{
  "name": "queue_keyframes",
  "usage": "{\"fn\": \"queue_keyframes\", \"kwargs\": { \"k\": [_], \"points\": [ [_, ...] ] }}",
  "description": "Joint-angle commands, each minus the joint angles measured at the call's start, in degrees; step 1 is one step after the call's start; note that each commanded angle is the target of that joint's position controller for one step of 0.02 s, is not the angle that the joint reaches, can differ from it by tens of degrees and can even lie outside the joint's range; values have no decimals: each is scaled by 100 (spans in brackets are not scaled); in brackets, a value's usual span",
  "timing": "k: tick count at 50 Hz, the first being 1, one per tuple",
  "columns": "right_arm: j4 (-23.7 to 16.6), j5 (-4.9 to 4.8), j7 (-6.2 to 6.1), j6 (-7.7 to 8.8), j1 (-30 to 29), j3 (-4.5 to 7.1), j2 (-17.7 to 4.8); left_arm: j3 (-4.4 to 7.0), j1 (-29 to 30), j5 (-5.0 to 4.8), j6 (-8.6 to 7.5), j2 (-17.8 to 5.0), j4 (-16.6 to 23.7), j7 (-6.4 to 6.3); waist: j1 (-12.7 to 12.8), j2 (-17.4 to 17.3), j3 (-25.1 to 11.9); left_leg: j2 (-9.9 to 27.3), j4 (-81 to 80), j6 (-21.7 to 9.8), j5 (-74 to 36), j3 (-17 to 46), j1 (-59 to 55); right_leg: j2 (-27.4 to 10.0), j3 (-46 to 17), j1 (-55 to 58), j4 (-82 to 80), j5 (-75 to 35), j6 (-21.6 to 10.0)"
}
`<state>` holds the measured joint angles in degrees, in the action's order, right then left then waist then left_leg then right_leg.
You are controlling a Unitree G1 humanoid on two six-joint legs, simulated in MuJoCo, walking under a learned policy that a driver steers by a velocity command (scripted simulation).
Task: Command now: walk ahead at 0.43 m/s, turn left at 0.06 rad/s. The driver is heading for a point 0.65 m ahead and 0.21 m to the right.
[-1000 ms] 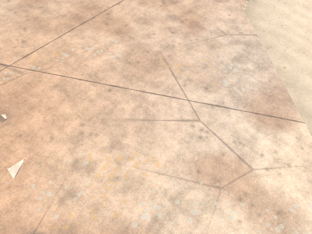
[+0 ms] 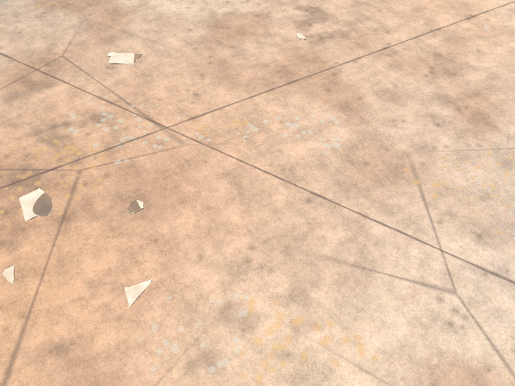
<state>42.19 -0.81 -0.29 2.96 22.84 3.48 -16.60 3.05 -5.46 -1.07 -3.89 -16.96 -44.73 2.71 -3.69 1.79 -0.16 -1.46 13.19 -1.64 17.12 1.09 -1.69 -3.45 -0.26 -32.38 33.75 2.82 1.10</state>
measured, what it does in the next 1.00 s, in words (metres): walks ahead: right foot, then left foot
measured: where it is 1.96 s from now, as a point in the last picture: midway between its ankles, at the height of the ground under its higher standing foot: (273, 300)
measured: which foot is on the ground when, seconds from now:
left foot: down 0.00-0.10, up 0.12-0.60, down 0.62-1.00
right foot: up 0.00-0.08, down 0.10-0.62, up 0.64-1.00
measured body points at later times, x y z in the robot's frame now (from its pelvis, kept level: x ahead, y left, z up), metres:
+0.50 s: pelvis +0.26 -0.04 +0.00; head +0.30 -0.05 +0.45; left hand +0.27 +0.24 -0.12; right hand +0.48 -0.27 -0.09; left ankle +0.46 +0.12 -0.70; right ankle +0.16 -0.14 -0.74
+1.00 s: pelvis +0.54 -0.02 +0.00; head +0.57 -0.04 +0.45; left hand +0.79 +0.18 -0.09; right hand +0.52 -0.31 -0.12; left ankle +0.49 +0.10 -0.74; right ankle +0.67 -0.21 -0.69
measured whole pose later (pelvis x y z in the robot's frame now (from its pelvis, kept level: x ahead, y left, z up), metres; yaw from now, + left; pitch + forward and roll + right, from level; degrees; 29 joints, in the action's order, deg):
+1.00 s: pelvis +0.54 -0.02 +0.00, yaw -14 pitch +1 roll +3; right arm 46.8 0.2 -0.2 5.1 17.7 4.5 -16.1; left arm 3.2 -6.8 -0.9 -1.3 -16.6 -41.3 1.8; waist -4.2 2.2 2.7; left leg -0.6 13.7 -0.3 14.9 -13.0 -1.0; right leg -6.5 -1.7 -38.0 42.2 0.6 -0.1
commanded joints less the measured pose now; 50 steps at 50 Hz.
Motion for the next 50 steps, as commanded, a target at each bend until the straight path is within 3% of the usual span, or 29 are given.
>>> {"fn": "queue_keyframes", "kwargs": {
  "k": [1, 3, 4, 5, 6, 7, 8, 9, 10, 11, 13, 15, 20, 24, 26, 28, 29, 30, 31, 32, 33, 34, 35, 36, 37, 39, 42, 47, 50],
  "points": [
    [-190, -51, -26, 28, 47, 302, -1047, 65, 734, -24, -182, -515, 610, 70, 24, -815, 582, 1698, -316, -946, -1045, 915, 207, 30, 35, -161, -291, 265, -224],
    [-179, -47, -42, -22, -95, 305, -1101, 150, 179, -13, -208, -684, 483, 47, 399, -884, 245, 1571, 361, -767, -2476, 728, 196, 278, 277, 773, -522, 372, -445],
    [-165, -18, -57, -43, -67, 248, -956, 275, -605, 2, -208, -904, 239, -8, 747, -745, -296, 1245, 1378, -599, -3355, 418, 421, 417, 369, 1917, -578, 347, -610],
    [-269, 77, -80, -45, -27, 118, -693, 379, -1635, 46, -203, -1261, 55, -64, 1159, -256, -1168, 914, 3074, -345, -2606, 127, 1383, -400, -559, 3570, -463, 548, -974],
    [-468, 49, -60, 72, 549, -54, -66, 491, -2090, 110, -178, -1824, -67, -56, 832, 1547, -1853, -176, 5252, 126, 839, 40, 3604, -1786, -3511, 5302, -1195, 2002, -1910],
    [-408, -69, -58, 187, 190, 45, -594, 336, -1980, 7, -209, -1239, -45, -39, 1050, 1085, -1668, -96, 5996, 113, 1526, 802, 4323, -1808, -4266, 5174, -1879, 2893, -1891],
    [-525, -200, -17, 247, -277, 127, -871, 248, -1579, 26, -200, -998, 6, -70, 974, 817, -894, 241, 6162, 12, 1091, 688, 4744, -1690, -3440, 4607, -1906, 2730, -1652],
    [-565, -157, -19, 277, -534, 96, -840, 200, -1245, 72, -177, -847, 87, -94, 836, 361, -544, 545, 5968, -40, 596, 489, 4614, -1479, -2784, 3958, -1915, 2140, -1512],
    [-577, -44, -15, 283, -706, 104, -784, 148, -997, 108, -158, -682, 129, -100, 705, 166, -222, 720, 5613, -27, 231, 422, 4469, -1252, -2323, 3358, -2045, 1598, -1471],
    [-554, -13, 2, 246, -633, 116, -727, 107, -851, 177, -172, -581, 165, -110, 526, 286, -150, 867, 5409, -21, -34, 449, 4134, -1092, -2003, 2950, -2187, 1206, -1427],
    [-476, -6, 20, 150, -447, 82, -535, 112, -801, 144, -218, -588, 148, -122, 373, 332, -95, 918, 5161, 68, -217, 362, 3861, -969, -1602, 2566, -2453, 695, -1517],
    [-542, 41, 5, 80, -626, 53, -445, 132, -846, 92, -260, -680, 72, -143, 325, 206, 112, 957, 4765, 209, -467, 275, 4020, -937, -1223, 2339, -2644, 173, -1582],
    [-777, 41, 71, 179, -1602, -56, -203, 150, -1140, 39, -194, -823, -59, -222, 635, 101, 345, 804, 2824, 293, -1998, -3, 3905, -588, -387, 2394, -2713, -563, -1310],
    [-998, -20, 206, 262, -2354, -77, -182, 170, -1690, -26, -81, -928, -274, -241, 933, 56, 511, 593, 1945, 203, -2305, -88, 3807, -813, -464, 2912, -2533, -535, -1273],
    [-1105, -17, 266, 298, -2494, -36, -280, 192, -1794, -50, 9, -967, -350, -268, 846, 102, 530, 511, 1668, 92, -1959, 18, 3851, -1002, -651, 3337, -2238, -835, -1201],
    [-1057, -1, 282, 325, -2220, 37, -458, 241, -1720, -49, 73, -1077, -347, -306, 604, 233, 343, 379, 1514, -28, -1526, 10, 3383, -1079, -789, 3573, -1817, -1484, -1089],
    [-954, 10, 260, 336, -1785, 114, -603, 257, -1609, -41, 96, -1134, -324, -317, 320, 306, 64, 225, 1426, -134, -1367, -119, 2697, -981, -743, 3531, -1302, -2295, -1011],
    [-723, 17, 207, 332, -935, 247, -842, 206, -1534, 1, 110, -1019, -293, -317, -135, 239, -524, 200, 1362, -304, -1521, -200, 1391, -677, -546, 3163, -300, -2600, -847],
    [-574, 122, 128, 303, 88, 358, -1228, 63, -1527, 136, 90, -642, -121, -310, -515, -226, -1489, 1180, 1733, -640, -1618, 739, -478, -304, -362, 1999, 1394, -1194, -628],
    [-475, 183, 145, 268, 279, 427, -1619, -142, -2440, 55, -17, 85, -28, -271, -32, -1896, -2399, 2616, 1197, -1510, -406, 3436, -2351, 628, -264, -156, 3392, 2755, -276],
    [-531, 147, 141, 250, 289, 289, -991, 0, -2108, -103, -77, -579, -137, -251, -313, -1430, -2275, 2521, 638, -1402, 329, 3905, -2110, 423, -863, -708, 4037, 2993, -266],
    [-515, 115, 110, 248, -79, 202, -749, 110, -1534, -208, -90, -883, 45, -251, -308, -1109, -1299, 2351, 536, -1153, 201, 2922, -1397, 176, -740, -1070, 4185, 2535, -270],
    [-500, 115, 101, 252, -426, 158, -629, 103, -1233, -158, -88, -820, 126, -276, -148, -710, -822, 2141, 402, -1040, -322, 2262, -628, -82, -598, -957, 4023, 2060, -244],
    [-460, 125, 112, 268, -693, 124, -486, 129, -1085, -71, -56, -759, 164, -282, 14, -637, -438, 1935, 202, -985, -761, 1739, 38, -236, -588, -780, 3737, 1766, -214],
    [-434, 165, 112, 312, -869, 106, -407, 148, -1218, -75, 19, -663, 145, -273, 214, -774, -295, 1799, -19, -942, -978, 1318, 501, -379, -632, -434, 3577, 1542, -187],
    [-345, 146, 113, 393, -1059, 132, -375, 123, -1342, -101, 174, -419, 137, -274, 387, -750, -111, 1738, -366, -997, -1267, 806, 956, -446, -569, -188, 3388, 1417, -119],
    [-181, 149, 76, 446, -1110, 213, -555, 111, -1016, -38, 296, -298, 333, -285, 440, -570, 208, 1764, -621, -1028, -1681, 172, 1098, -518, -601, -542, 2819, 922, -14],
    [-15, 123, -13, 350, -954, 296, -810, 43, -197, -15, 207, -159, 596, -94, 155, -408, 397, 1569, -653, -831, -1902, -820, 822, -392, -178, -405, 1137, -454, -80],
    [162, 34, -34, 219, -718, 326, -927, 30, 280, 59, 172, -132, 849, -15, 33, -367, 537, 1645, -263, -753, -3076, -1022, 520, -163, 68, -180, 401, -363, -197]
  ]
}}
